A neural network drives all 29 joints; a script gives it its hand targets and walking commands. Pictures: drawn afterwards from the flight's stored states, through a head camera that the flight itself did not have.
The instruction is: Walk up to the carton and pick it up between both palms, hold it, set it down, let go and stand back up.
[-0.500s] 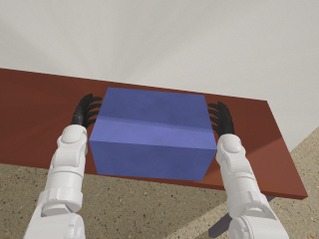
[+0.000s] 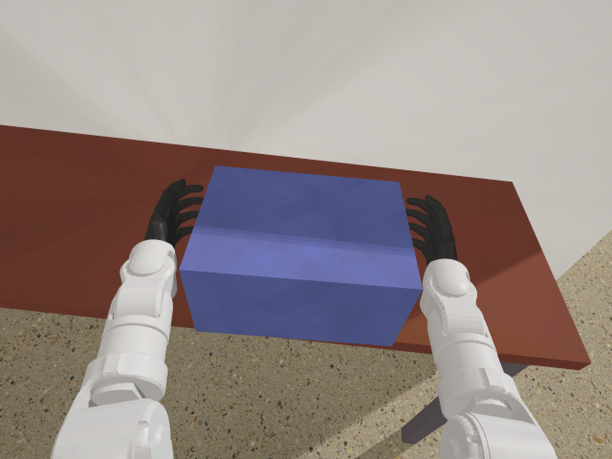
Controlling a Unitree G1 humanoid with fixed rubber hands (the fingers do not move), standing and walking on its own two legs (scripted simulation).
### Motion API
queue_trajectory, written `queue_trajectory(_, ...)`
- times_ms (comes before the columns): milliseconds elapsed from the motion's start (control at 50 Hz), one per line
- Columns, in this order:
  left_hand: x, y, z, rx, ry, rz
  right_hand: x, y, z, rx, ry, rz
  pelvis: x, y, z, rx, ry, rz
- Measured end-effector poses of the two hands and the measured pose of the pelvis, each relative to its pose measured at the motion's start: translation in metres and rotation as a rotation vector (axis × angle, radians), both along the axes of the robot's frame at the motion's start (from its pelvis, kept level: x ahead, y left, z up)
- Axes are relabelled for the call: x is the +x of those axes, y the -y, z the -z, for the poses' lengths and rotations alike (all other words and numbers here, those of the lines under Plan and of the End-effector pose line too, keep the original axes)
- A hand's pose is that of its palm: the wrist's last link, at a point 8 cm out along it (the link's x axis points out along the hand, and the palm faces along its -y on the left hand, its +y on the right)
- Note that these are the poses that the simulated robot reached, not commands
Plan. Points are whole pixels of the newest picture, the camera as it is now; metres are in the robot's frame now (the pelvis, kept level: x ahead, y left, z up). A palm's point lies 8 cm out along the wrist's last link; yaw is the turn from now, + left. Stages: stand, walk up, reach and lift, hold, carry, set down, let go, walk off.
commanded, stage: set down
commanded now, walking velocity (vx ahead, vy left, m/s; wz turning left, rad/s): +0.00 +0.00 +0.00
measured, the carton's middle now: (301, 253) +0.41 +0.01 +0.04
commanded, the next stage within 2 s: let go in 1.16 s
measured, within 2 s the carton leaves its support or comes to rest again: rests again in 0.38 s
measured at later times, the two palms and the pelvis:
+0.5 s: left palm (158, 243) +0.39 +0.20 +0.07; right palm (433, 258) +0.39 -0.17 +0.08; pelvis -0.01 +0.00 +0.00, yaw +1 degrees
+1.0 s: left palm (156, 243) +0.39 +0.21 +0.07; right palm (429, 257) +0.39 -0.16 +0.07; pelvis -0.01 +0.00 +0.00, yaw +1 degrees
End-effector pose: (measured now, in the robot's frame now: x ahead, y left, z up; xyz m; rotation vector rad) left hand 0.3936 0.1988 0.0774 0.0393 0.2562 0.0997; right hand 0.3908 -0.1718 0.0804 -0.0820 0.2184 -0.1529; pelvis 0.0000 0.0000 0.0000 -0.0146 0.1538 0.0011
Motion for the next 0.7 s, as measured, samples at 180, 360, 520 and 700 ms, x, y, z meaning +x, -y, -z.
queue_trajectory(180,-0.005,-0.004,0.001,0.0,0.006,-0.006,-0.004,-0.004,0.001,0.007,0.006,-0.004,-0.008,0.002,0.0,0.0,0.002,-0.011)
queue_trajectory(360,-0.007,-0.004,0.003,-0.02,0.02,-0.01,-0.005,-0.004,0.002,-0.006,0.019,-0.007,-0.012,0.003,0.0,0.002,0.004,-0.015)
queue_trajectory(520,-0.005,-0.007,0.005,-0.023,0.032,-0.01,-0.003,-0.006,0.004,0.011,0.027,-0.004,-0.013,0.003,0.0,0.003,0.006,-0.015)
queue_trajectory(700,-0.002,-0.011,0.007,-0.019,0.05,-0.012,0.0,-0.01,0.006,0.003,0.038,-0.008,-0.012,0.002,0.0,0.004,-0.011,-0.015)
